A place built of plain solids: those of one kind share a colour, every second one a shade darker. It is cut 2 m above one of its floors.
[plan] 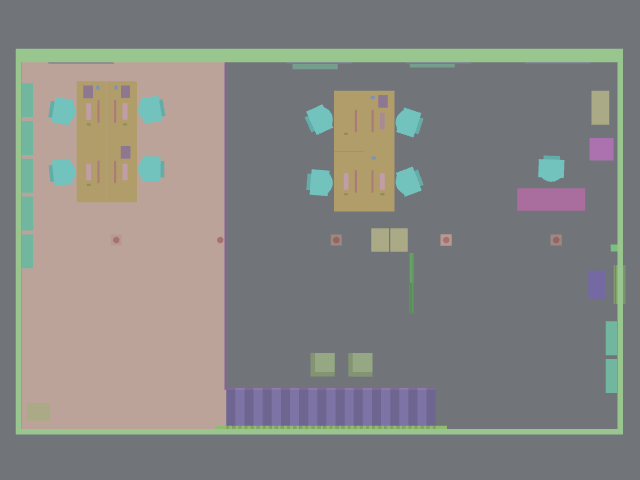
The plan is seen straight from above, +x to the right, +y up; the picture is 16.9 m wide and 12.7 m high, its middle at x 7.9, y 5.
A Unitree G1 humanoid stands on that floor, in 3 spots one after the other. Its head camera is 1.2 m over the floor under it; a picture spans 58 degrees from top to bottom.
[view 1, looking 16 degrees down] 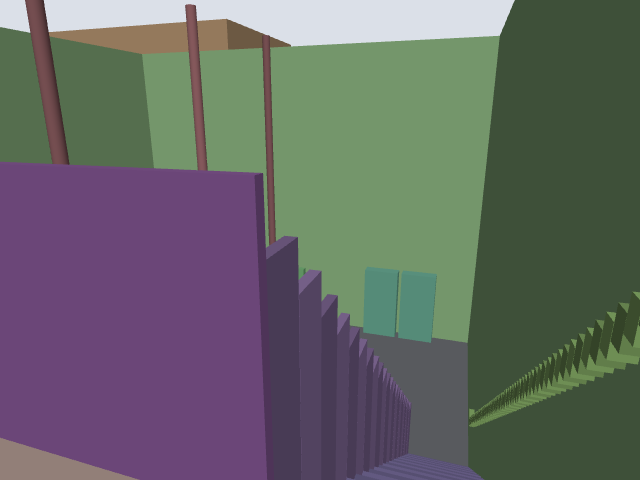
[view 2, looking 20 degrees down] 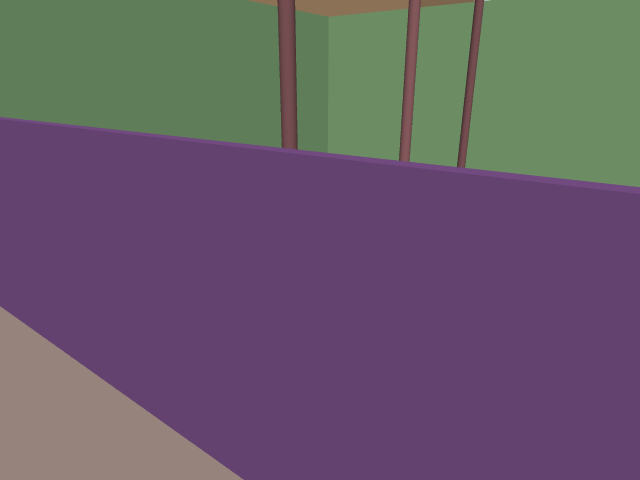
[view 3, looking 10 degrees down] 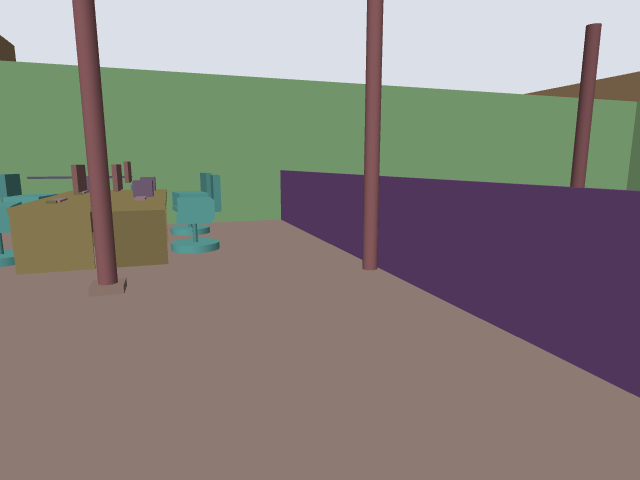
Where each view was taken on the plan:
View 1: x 4.42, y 0.56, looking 18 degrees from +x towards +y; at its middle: wall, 12.42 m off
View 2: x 4.67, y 1.94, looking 36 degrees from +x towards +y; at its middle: gallery_guard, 0.92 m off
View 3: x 3.12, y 0.56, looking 71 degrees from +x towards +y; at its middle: gallery_level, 6.91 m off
